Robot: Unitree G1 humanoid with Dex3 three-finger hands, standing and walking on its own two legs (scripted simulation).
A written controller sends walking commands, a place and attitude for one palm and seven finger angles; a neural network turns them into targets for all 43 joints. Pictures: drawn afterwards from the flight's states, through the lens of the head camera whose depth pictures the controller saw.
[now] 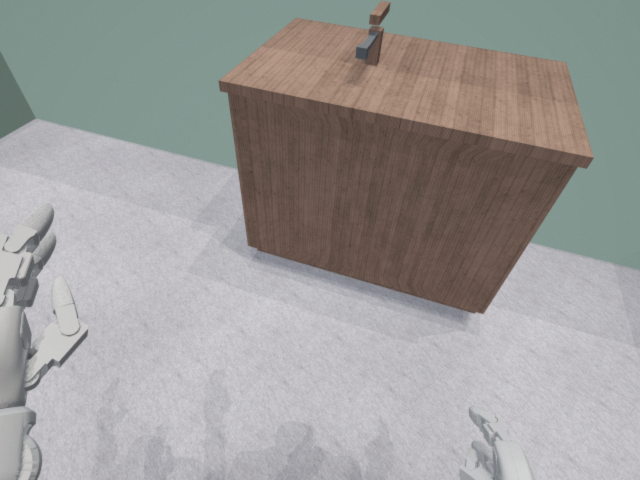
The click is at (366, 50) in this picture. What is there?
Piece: tap's lever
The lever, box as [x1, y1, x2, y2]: [355, 44, 368, 59]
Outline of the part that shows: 358,44 356,47 355,57 365,59 367,56 368,45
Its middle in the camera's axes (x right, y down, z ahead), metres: +0.11 -0.48 +1.00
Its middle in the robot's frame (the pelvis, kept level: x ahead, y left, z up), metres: +1.09 -0.03 +0.09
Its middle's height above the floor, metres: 0.87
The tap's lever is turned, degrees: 0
